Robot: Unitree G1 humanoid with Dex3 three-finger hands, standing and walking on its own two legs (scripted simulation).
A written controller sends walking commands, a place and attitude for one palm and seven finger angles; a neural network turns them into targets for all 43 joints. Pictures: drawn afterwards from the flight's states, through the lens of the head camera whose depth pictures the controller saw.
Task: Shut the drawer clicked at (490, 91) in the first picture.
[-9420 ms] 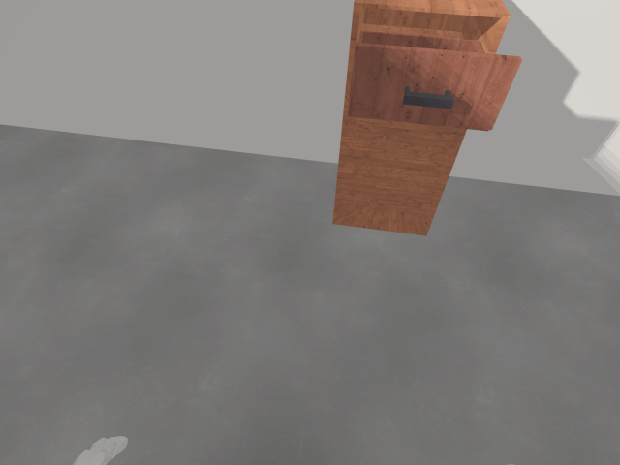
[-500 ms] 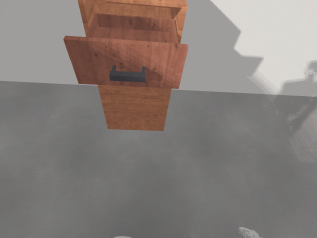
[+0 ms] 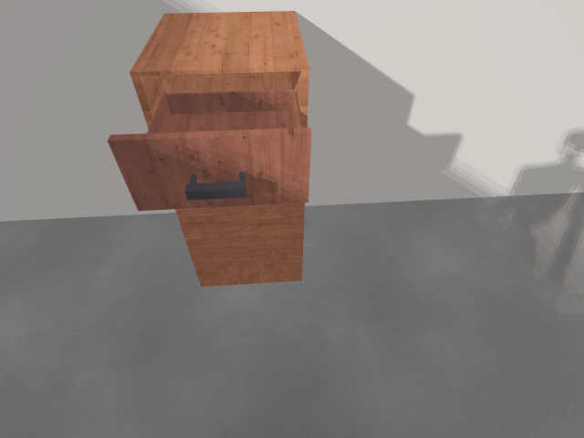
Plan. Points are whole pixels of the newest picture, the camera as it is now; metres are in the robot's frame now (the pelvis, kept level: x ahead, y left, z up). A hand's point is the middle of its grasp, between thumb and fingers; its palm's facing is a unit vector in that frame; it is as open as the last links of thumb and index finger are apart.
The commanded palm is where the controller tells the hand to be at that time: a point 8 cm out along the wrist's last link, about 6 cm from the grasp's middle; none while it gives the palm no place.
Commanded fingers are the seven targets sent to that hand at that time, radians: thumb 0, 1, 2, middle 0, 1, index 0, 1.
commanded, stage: take the last steps up to it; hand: left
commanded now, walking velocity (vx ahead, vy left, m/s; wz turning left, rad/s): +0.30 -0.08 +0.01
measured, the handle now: (217, 184) +0.57 +0.15 +0.03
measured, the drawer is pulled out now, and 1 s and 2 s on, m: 0.28 0.28 0.28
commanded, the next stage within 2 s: come to a stop and stand still in 0.64 s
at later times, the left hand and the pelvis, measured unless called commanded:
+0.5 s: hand out of the picture +0.01 +0.05 -0.16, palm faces +0.18 -0.97 -0.15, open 7.3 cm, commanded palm none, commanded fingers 0.00 0.90 0.90 -0.20 -0.30 -0.20 -0.30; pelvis +0.12 -0.07 +0.00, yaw +3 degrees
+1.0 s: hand (220, 369) +0.29 +0.14 -0.18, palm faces +0.11 -0.97 -0.20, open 7.4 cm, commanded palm none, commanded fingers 0.00 0.90 0.90 -0.20 -0.30 -0.20 -0.30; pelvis +0.24 -0.05 -0.01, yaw +2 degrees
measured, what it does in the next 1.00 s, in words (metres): walks ahead: right foot, then left foot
